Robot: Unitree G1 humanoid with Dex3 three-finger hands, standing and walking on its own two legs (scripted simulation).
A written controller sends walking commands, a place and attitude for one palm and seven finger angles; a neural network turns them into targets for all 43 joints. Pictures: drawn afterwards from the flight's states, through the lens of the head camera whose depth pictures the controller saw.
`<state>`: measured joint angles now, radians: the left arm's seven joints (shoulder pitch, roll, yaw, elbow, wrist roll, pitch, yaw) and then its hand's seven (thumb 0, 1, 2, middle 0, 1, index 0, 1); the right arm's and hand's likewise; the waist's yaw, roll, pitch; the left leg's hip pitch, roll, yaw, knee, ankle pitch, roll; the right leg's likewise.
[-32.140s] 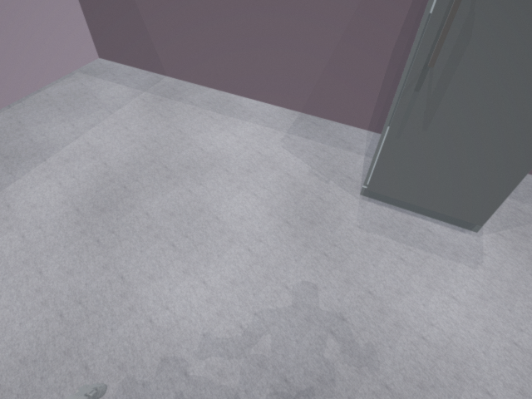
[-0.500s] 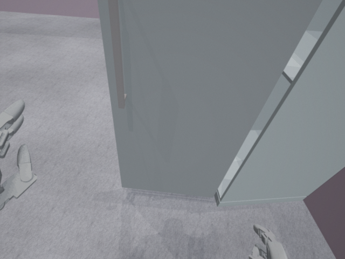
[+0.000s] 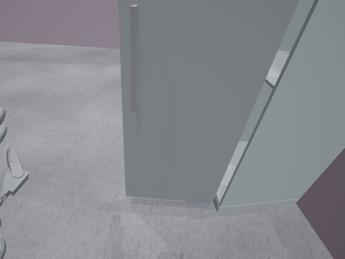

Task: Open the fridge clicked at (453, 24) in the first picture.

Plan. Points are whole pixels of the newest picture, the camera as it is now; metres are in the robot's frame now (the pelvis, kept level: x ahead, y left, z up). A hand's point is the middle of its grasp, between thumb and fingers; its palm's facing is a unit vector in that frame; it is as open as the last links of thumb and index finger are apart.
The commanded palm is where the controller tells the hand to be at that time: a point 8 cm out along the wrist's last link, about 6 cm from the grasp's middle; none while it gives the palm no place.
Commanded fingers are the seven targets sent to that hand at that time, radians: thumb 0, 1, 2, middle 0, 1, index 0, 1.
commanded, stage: stop stepping back and stand still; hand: left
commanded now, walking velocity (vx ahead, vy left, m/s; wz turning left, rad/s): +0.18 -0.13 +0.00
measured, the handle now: (134, 64) +0.67 +0.21 +0.18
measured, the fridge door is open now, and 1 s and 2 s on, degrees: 79 79 79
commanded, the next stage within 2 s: let the arm hang, fingers relaxed in 0.88 s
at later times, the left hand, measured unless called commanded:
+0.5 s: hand (31, 178) +0.19 +0.28 +0.16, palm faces +0.54 -0.77 -0.34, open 7.5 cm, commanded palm +0.13 +0.31 +0.19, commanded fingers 0.00 0.90 0.90 -0.20 -0.30 -0.20 -0.30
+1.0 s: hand (50, 166) +0.23 +0.28 +0.14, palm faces +0.38 -0.81 -0.45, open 7.4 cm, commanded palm none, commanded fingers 0.00 0.90 0.90 -0.20 -0.30 -0.20 -0.30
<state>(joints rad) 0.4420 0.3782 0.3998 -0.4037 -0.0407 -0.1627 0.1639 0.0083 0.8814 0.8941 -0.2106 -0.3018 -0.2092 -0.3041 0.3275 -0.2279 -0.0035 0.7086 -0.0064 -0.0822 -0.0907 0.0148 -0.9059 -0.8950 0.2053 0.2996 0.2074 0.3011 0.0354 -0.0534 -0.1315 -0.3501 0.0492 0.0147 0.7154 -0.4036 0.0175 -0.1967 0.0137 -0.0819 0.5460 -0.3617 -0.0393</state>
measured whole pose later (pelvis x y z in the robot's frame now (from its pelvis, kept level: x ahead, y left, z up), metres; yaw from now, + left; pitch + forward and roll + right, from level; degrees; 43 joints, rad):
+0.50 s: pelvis +0.00 +0.00 +0.00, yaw +2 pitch -2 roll -1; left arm 0.47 0.33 0.38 -0.38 -0.04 -0.18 0.16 0.01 0.88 0.89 -0.21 -0.30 -0.21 -0.30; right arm 0.27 -0.24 0.00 0.71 -0.01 -0.12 -0.08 0.02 -0.91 -0.89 0.21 0.30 0.21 0.30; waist 0.02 0.01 -0.04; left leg -0.31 0.05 0.04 0.61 -0.29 0.02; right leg -0.20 0.01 -0.11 0.58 -0.34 -0.03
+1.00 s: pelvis +0.03 +0.01 +0.01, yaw +1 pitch +1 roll -1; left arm 0.52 0.40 0.35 -0.38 -0.04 -0.18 0.13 0.01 0.88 0.89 -0.21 -0.30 -0.21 -0.30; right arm 0.21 -0.21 0.01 0.64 0.01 -0.11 -0.05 0.01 -0.91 -0.90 0.20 0.30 0.21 0.30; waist 0.01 0.00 -0.01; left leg -0.29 0.05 0.07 0.53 -0.25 0.00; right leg -0.17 0.00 -0.07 0.47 -0.31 -0.01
